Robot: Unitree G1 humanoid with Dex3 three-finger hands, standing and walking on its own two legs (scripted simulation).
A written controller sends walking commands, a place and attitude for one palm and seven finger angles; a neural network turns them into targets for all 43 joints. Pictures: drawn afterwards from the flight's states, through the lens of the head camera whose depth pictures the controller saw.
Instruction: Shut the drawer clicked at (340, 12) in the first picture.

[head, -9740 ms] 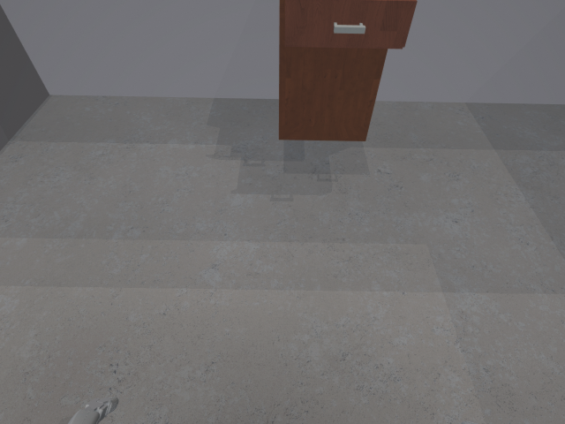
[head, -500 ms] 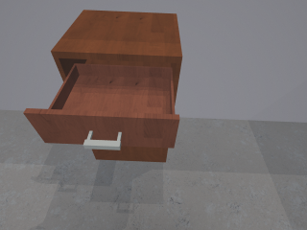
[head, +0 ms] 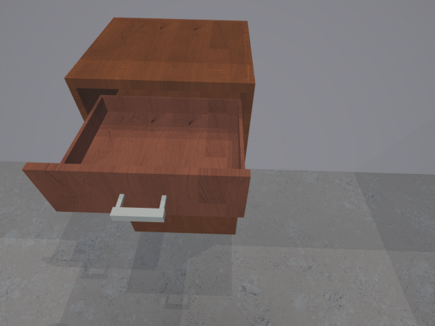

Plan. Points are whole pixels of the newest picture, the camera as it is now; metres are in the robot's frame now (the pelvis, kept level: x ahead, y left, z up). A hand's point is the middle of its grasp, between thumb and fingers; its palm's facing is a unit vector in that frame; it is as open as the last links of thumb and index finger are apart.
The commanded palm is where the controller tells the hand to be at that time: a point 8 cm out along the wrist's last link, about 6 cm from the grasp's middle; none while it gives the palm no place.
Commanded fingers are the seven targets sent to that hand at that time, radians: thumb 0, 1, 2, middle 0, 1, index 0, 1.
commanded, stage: shuffle to correct the standing spot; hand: left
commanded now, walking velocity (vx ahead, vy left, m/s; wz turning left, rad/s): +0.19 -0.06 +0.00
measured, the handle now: (140, 206) +0.36 +0.19 -0.02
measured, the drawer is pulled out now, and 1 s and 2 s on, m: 0.30 0.30 0.30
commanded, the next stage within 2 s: come to a stop and stand still in 0.16 s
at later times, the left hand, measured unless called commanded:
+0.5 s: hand (148, 324) +0.16 +0.16 -0.18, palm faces +0.07 -0.95 -0.29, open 7.3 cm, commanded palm none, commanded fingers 0.00 0.90 0.90 -0.20 -0.30 -0.20 -0.30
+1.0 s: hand out of the picture +0.07 +0.15 -0.17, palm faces +0.09 -0.98 -0.20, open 7.4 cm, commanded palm none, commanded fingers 0.00 0.90 0.90 -0.20 -0.30 -0.20 -0.30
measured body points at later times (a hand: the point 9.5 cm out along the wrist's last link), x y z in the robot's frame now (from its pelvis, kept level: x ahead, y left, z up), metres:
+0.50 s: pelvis +0.11 -0.05 -0.02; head +0.14 -0.07 +0.43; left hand +0.16 +0.21 -0.15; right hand +0.07 -0.25 -0.19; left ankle +0.00 +0.12 -0.72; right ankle +0.19 -0.14 -0.74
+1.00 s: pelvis +0.04 -0.03 +0.00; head +0.03 -0.02 +0.45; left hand +0.06 +0.21 -0.15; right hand +0.04 -0.25 -0.15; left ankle +0.04 +0.07 -0.73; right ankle +0.05 -0.13 -0.65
